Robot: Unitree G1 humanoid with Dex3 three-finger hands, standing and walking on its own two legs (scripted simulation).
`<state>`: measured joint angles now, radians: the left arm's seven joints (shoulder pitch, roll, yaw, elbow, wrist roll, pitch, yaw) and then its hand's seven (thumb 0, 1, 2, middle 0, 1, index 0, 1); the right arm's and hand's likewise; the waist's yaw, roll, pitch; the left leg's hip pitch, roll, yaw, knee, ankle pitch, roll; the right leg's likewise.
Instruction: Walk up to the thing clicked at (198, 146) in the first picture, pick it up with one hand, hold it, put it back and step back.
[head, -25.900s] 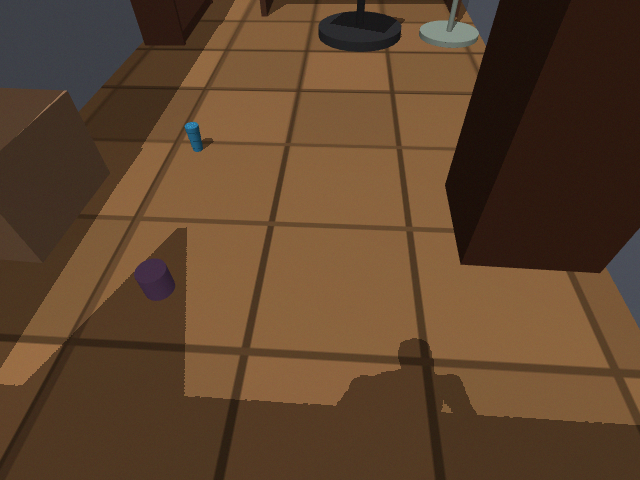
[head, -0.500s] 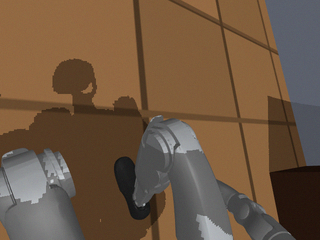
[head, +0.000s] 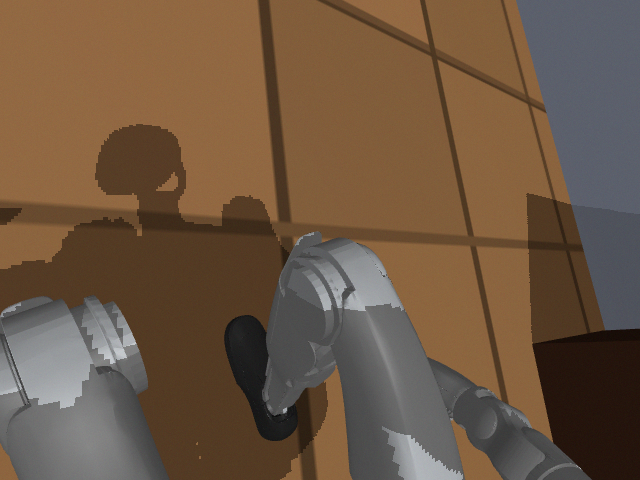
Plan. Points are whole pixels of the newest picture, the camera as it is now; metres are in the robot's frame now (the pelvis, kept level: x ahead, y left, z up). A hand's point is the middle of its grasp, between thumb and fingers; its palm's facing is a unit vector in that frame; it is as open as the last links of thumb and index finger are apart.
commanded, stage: withdraw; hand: left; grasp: from the side
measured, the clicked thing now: out of the picture +0.43 +0.30 -0.21
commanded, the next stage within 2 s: rise in 0.46 s
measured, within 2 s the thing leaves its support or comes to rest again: neither
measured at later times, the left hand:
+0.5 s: hand out of the picture +0.41 +0.35 -0.10, palm faces +0.37 -0.93 -0.07, open 17.5 cm
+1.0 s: hand out of the picture +0.31 +0.42 +0.04, palm faces +0.35 -0.79 -0.50, open 17.4 cm
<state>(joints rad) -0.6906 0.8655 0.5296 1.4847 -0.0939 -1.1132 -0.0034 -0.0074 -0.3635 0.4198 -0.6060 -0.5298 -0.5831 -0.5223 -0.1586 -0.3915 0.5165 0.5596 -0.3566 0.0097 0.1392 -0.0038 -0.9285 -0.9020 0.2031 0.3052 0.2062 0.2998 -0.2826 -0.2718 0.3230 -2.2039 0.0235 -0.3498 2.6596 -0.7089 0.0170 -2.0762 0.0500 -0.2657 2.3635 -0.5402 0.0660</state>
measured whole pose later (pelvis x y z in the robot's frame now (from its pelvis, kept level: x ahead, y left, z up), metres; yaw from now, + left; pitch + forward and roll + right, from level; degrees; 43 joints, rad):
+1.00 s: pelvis +0.02 +0.00 +0.11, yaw +10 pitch +32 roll -8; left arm -0.36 0.67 0.43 0.77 0.06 -0.24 -0.05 -0.02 -0.54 0.08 -0.07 -0.07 -0.06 -0.07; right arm 0.09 -0.28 0.05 0.60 0.00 0.14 0.04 0.00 -0.92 -0.91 0.20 0.31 0.21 0.30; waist -0.06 0.01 -0.12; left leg -2.11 0.03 -0.07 2.22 -0.69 0.04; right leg -2.06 -0.01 -0.06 2.11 -0.62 0.04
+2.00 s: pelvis +0.11 +0.00 +0.43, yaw +15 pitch +8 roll -2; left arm 0.49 0.21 -0.02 -0.04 -0.02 0.28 0.16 -0.01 -0.54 0.06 -0.06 -0.06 -0.05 -0.05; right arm 0.28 -0.20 0.03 0.47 0.03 -0.09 -0.19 0.01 -0.90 -0.90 0.20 0.31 0.20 0.30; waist -0.03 0.04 -0.14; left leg -0.64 0.04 -0.02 0.98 -0.49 0.00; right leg -0.63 -0.01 -0.05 0.93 -0.44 0.01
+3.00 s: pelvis +0.10 -0.01 +0.44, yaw +16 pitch +7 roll -1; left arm 0.46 0.21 -0.01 0.01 -0.01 0.24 0.13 -0.01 -0.55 0.05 -0.06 -0.06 -0.05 -0.05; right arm 0.28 -0.21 0.03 0.51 0.01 -0.14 -0.19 0.01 -0.90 -0.90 0.20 0.30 0.20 0.30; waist -0.02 0.03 -0.10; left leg -0.61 0.04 -0.03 0.95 -0.46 -0.02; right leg -0.60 0.00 -0.06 0.90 -0.42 -0.01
